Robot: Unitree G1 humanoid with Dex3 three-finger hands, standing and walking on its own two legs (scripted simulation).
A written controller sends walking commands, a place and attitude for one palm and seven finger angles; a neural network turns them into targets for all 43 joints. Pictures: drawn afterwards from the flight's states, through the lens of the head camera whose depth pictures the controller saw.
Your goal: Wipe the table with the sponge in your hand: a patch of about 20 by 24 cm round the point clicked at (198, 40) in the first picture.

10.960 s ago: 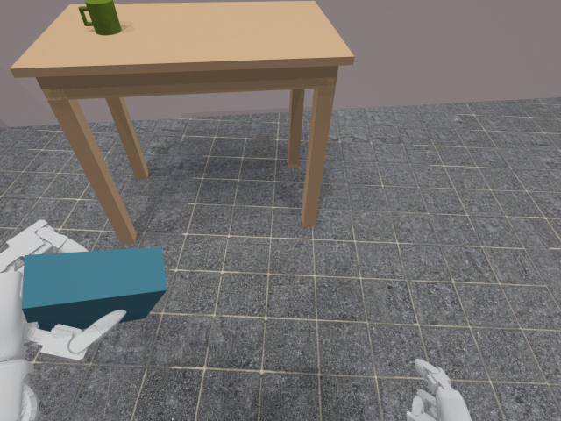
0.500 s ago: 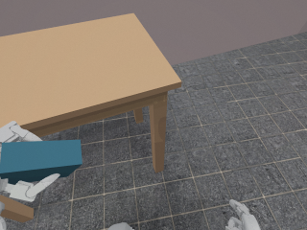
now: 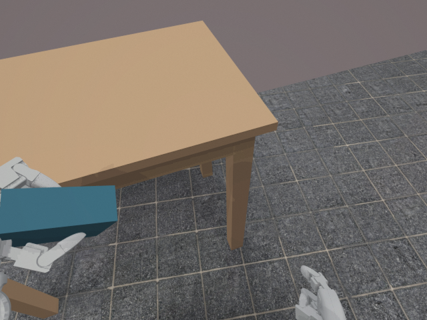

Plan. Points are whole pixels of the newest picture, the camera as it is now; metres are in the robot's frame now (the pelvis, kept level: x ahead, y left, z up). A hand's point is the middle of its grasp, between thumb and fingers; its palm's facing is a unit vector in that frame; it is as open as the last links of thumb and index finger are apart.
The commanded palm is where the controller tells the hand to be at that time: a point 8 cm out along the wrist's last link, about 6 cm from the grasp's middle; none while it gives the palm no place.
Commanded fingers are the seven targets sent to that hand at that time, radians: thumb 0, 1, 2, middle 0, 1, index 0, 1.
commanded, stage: come to a stop and stand still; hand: left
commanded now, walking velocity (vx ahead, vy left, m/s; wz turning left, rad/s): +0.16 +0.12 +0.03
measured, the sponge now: (74, 216) +0.23 +0.21 +0.16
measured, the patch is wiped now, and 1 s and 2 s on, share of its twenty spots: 0.00 0.00 0.00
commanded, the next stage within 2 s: none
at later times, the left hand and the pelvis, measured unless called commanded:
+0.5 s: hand (15, 190) +0.25 +0.29 +0.18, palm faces +0.37 -0.82 -0.44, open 9.3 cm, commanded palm +0.19 +0.32 +0.19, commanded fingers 0.00 0.10 1.30 -1.20 -1.60 -1.20 -1.60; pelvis +0.02 +0.05 +0.01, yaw -1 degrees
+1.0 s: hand (53, 253) +0.17 +0.20 +0.18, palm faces +0.32 -0.83 -0.46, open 9.3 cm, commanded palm +0.12 +0.25 +0.19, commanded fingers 0.00 0.10 1.30 -1.20 -1.60 -1.20 -1.60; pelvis -0.05 -0.02 +0.01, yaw -2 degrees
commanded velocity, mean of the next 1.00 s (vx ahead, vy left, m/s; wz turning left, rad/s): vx -0.02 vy -0.05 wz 0.00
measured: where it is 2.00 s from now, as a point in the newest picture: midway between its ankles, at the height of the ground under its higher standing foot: outside the picture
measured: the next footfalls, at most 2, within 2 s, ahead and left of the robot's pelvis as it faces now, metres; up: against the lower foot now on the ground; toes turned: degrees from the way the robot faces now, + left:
left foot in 0.36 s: +0.10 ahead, +0.16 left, +0.00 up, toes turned +6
right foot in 0.78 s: +0.00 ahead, -0.07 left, +0.00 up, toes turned -5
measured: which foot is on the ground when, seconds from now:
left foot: down 0.00-0.00, up 0.02-0.34, down 0.36-0.80, up 0.82-1.00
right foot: down 0.00-0.36, up 0.38-0.76, down 0.78-1.00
